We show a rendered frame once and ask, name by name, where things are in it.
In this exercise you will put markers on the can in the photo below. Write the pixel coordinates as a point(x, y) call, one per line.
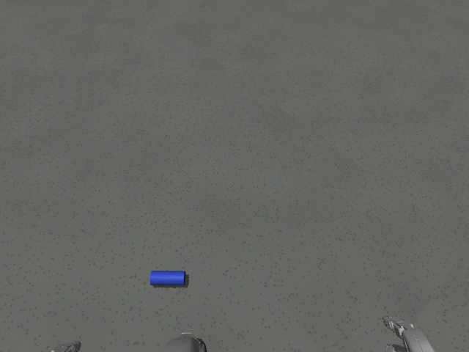
point(167, 278)

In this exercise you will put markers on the right robot hand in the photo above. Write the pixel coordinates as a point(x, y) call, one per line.
point(414, 340)

